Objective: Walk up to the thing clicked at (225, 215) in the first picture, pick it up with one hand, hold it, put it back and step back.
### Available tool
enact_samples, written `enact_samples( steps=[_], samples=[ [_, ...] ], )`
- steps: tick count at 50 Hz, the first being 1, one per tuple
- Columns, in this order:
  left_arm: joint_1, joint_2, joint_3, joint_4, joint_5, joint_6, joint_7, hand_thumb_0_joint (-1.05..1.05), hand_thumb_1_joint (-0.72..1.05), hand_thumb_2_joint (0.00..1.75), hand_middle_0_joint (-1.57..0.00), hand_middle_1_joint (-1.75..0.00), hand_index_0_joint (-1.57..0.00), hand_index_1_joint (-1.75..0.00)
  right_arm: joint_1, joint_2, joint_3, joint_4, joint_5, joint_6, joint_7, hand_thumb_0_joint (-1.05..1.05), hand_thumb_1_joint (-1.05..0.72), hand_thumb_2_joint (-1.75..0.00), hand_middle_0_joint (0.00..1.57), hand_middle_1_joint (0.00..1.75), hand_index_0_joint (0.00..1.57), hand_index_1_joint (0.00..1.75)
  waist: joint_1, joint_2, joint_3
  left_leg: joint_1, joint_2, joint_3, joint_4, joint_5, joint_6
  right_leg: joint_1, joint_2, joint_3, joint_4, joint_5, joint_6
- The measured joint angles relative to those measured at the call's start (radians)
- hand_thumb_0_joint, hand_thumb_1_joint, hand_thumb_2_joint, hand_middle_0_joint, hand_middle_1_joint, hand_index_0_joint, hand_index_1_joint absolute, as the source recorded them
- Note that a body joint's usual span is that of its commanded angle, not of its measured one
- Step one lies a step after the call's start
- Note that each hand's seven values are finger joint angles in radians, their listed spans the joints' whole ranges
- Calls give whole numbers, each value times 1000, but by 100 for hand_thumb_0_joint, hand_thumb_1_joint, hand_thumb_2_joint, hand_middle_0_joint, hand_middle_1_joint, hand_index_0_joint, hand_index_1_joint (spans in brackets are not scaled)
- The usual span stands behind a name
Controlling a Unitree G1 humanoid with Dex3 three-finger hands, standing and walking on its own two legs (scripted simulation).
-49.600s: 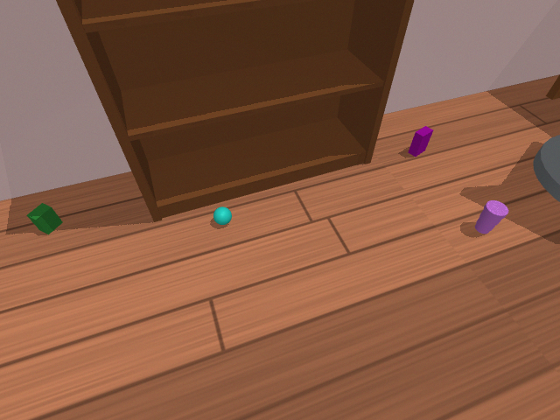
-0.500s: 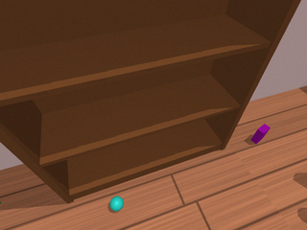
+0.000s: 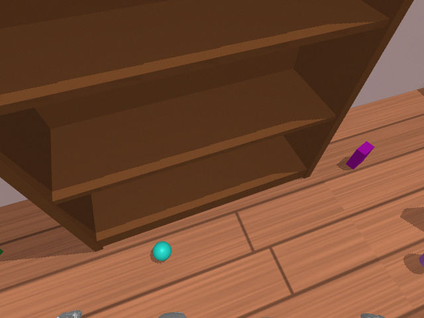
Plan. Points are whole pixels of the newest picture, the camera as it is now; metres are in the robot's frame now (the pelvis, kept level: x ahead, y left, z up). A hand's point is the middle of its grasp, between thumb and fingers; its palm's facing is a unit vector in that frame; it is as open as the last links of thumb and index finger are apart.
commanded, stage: step back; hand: left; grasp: from above
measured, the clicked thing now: (162, 250) +0.45 +0.24 -0.73
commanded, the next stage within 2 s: none
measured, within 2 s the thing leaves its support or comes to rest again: neither
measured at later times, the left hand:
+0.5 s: hand out of the picture +0.04 +0.28 -0.17, palm faces -0.11 -0.92 -0.38, open 7.4 cm
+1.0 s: hand out of the picture -0.08 +0.29 -0.16, palm faces -0.01 -0.94 -0.35, open 7.4 cm
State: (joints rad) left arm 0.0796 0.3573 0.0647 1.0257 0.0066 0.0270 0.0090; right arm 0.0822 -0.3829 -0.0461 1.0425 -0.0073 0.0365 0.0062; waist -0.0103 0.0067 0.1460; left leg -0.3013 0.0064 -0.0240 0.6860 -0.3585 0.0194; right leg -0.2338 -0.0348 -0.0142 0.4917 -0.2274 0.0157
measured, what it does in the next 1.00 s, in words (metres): walks backwards: right foot, then left foot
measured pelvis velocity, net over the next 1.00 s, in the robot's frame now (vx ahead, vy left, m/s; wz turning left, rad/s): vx -0.22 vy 0.03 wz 0.00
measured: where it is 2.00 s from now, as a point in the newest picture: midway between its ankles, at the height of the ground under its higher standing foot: outside the picture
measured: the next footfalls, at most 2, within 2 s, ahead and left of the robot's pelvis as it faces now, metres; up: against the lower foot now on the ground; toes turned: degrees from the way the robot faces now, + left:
right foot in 0.52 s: -0.08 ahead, -0.10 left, +0.00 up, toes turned -3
left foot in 0.88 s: -0.17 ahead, +0.14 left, +0.00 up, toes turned -3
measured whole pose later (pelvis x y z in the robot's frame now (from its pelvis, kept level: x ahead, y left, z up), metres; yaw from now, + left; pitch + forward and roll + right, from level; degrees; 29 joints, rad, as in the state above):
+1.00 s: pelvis -0.22 +0.03 -0.01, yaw +0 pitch -3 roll -1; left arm 0.10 0.39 0.08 0.80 0.01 0.08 0.02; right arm 0.18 -0.36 -0.04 0.88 -0.04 0.01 -0.01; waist -0.02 -0.04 0.18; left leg -0.26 -0.02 -0.04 0.63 -0.32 0.03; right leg -0.47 0.09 0.11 1.05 -0.52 -0.01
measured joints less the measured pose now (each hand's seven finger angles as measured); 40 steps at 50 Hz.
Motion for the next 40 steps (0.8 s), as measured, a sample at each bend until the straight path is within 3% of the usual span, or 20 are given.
enact_samples(
  steps=[2, 4, 5, 7, 9, 11, 14, 21, 24, 26, 28, 31, 34, 37, 40],
  samples=[
    [-8, 13, 2, -28, 8, 9, 3, 0, 90, 90, -21, -30, -21, -30, 12, -9, -6, -25, 1, 4, 3, 0, -90, -89, 20, 30, 21, 30, -3, -15, 4, -7, -23, 6, 45, -36, 13, -37, -15, 9, 45, -14, 9],
    [-19, 28, 1, -54, 6, 19, 5, 0, 90, 90, -21, -30, -21, -30, 32, -18, -11, -45, -4, -3, 2, 0, -90, -89, 20, 30, 21, 30, -11, -17, -1, 21, -20, 10, -28, 41, 14, -82, -18, 7, 105, -36, 19],
    [-34, 38, 3, -66, 2, 25, 8, 0, 90, 90, -21, -30, -20, -30, 37, -14, -15, -48, -12, -7, 0, 0, -90, -89, 20, 30, 21, 30, -10, -30, 7, 21, -28, 13, -33, 4, 16, -111, -17, 26, 156, -53, 5],
    [-60, 55, 10, -88, -3, 35, 20, 0, 90, 90, -20, -30, -20, -30, 41, 3, -13, -55, -21, -11, -1, 0, -90, -89, 20, 30, 20, 30, -5, -54, 36, 11, -33, 20, -18, 1, 24, -162, 38, 111, 312, -218, -21],
    [-68, 61, 11, -101, -4, 39, 30, 0, 90, 90, -20, -30, -20, -30, 49, 20, -8, -65, -25, -11, -5, 0, -90, -89, 20, 30, 21, 30, -10, -60, 48, 12, -26, 18, -41, 26, 29, -202, 105, 160, 471, -302, -36],
    [-62, 61, 7, -114, -9, 39, 30, 0, 91, 90, -20, -30, -20, -30, 54, 31, -5, -76, -29, -9, -15, 0, -90, -89, 20, 30, 21, 30, -9, -65, 49, 17, -22, 26, -77, 55, 32, -228, 138, 171, 577, -296, -36],
    [-35, 51, 3, -129, -5, 36, 22, 0, 91, 90, -20, -30, -20, -30, 53, 36, -5, -105, -25, -11, -25, 0, -90, -89, 20, 30, 21, 30, -11, -59, 53, 21, -15, 43, -107, 82, 38, -222, 146, 160, 634, -280, -16],
    [24, 34, 10, -139, 3, 42, 8, 0, 90, 90, -20, -30, -20, -30, 36, 38, -2, -174, -21, -24, -30, 0, -90, -89, 20, 30, 21, 30, -11, -44, 63, -15, 0, 88, -84, 104, 39, -127, 102, 122, 471, -277, 8],
    [40, 29, 15, -141, 7, 37, -1, 0, 90, 90, -20, -30, -20, -30, 30, 29, 2, -188, -22, -19, -25, 0, -90, -89, 20, 30, 21, 30, -8, -30, 58, -48, 12, 101, -51, 106, 29, -73, 73, 86, 336, -250, -5],
    [55, 27, 18, -143, 10, 28, -6, 0, 90, 90, -20, -30, -20, -30, 28, 20, 3, -188, -20, -12, -21, 0, -90, -89, 20, 30, 21, 30, -2, -22, 45, -75, 20, 107, -21, 105, 18, -19, 59, 65, 196, -172, -24],
    [66, 9, 21, -140, 19, 19, -8, 0, 90, 90, -20, -30, -20, -30, 20, 3, 0, -175, -12, -1, -19, 0, -90, -89, 20, 30, 21, 30, -8, 25, 45, -97, 41, 75, 10, 99, 5, -3, 84, 38, 155, -137, -31],
    [93, 2, 15, -156, 20, 18, -16, 0, 90, 90, -20, -30, -20, -30, 29, 3, -6, -156, -4, 15, -26, 0, -90, -89, 20, 30, 21, 30, 8, 13, 25, -154, -55, -26, 225, -105, -16, -23, 63, 45, 158, -120, -43],
    [95, -10, 13, -169, 19, 23, -7, 0, 90, 90, -21, -30, -20, -30, 56, -10, -4, -153, 6, 9, -28, 0, -90, -89, 20, 30, 21, 30, 15, 13, 11, -173, -120, -86, 409, -116, -26, -29, 46, 43, 110, -74, -41],
    [79, -13, 12, -198, 23, 23, -1, 0, 90, 90, -21, -30, -21, -30, 89, -23, 0, -157, 6, 2, -31, 0, -90, -89, 20, 30, 21, 30, 16, 15, 7, -133, -122, -91, 427, -131, -36, -49, 35, 25, 89, -41, -39],
    [54, -6, 9, -236, 26, 17, 6, 0, 90, 90, -21, -30, -21, -30, 107, -24, 0, -159, 1, 4, -32, 0, -90, -89, 20, 30, 21, 30, 12, 7, 16, -54, -86, -65, 286, -152, -38, -80, 23, 1, 100, -24, -34]
  ],
)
